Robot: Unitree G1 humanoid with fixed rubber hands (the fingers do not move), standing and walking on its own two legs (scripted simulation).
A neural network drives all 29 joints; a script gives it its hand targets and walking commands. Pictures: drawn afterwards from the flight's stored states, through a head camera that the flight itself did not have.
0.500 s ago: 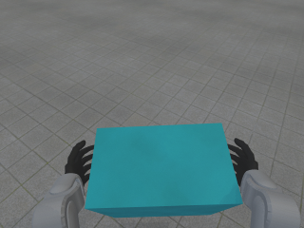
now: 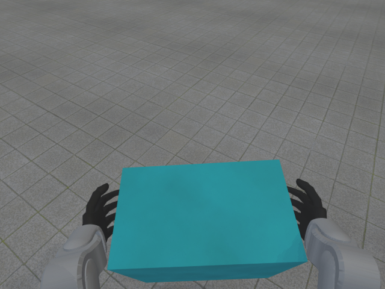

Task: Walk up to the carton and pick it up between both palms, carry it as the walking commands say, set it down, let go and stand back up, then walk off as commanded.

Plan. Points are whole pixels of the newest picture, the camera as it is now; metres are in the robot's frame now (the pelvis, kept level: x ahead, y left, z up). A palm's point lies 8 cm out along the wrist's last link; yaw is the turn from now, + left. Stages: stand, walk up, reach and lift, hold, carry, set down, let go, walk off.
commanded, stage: carry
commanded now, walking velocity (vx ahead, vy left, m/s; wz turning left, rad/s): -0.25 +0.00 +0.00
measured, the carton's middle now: (203, 229) +0.27 +0.00 +0.01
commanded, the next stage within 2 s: none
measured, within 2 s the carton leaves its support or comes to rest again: neither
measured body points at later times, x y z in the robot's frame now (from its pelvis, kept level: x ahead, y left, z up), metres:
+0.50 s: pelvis -0.15 -0.05 +0.01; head -0.15 -0.08 +0.46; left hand +0.10 +0.13 +0.10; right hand +0.10 -0.25 +0.08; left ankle -0.16 +0.09 -0.64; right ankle -0.12 -0.12 -0.73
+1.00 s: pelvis -0.30 +0.01 +0.00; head -0.29 +0.03 +0.45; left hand -0.06 +0.20 +0.08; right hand -0.05 -0.17 +0.09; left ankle -0.25 +0.10 -0.73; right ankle -0.30 -0.10 -0.65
